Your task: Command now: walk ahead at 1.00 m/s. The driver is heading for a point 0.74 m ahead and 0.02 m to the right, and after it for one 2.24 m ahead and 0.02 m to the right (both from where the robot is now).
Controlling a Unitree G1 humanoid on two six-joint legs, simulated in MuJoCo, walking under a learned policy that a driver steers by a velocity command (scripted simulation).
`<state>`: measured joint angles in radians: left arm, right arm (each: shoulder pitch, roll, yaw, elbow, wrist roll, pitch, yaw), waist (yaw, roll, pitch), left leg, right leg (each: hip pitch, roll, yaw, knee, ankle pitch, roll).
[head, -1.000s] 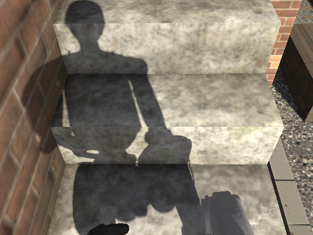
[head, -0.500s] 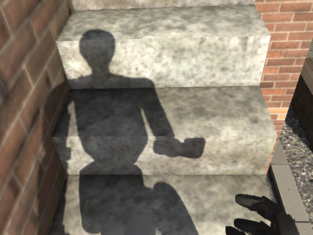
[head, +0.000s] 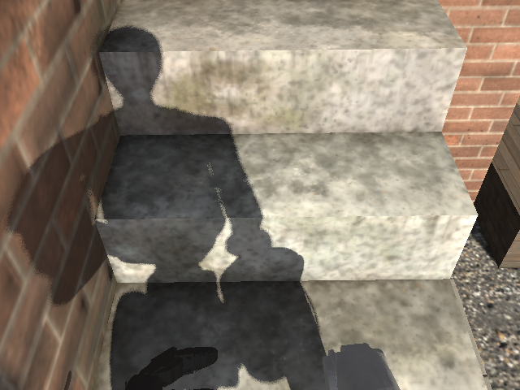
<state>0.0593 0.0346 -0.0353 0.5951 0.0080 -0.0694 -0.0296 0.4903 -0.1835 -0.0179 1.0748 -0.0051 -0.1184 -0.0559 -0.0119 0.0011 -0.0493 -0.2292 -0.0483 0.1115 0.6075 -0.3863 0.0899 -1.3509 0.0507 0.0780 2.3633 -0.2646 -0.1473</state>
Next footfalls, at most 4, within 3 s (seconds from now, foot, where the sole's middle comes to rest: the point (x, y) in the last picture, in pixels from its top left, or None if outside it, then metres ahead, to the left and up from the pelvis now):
0.20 right None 0.23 -0.11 -0.57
0.56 left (225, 331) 0.52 0.10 -0.37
1.00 right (330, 179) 0.73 -0.11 -0.18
1.32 left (222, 20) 1.01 0.10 0.02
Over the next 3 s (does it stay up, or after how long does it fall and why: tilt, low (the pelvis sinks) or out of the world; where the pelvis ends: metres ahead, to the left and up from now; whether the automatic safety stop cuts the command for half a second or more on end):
stays up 2.05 -0.02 1.52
